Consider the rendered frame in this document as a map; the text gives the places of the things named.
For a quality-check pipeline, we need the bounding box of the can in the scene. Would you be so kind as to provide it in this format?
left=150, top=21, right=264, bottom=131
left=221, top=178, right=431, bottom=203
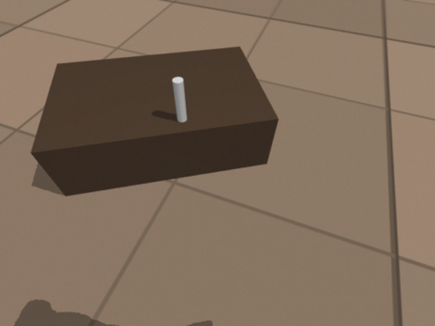
left=172, top=77, right=187, bottom=122

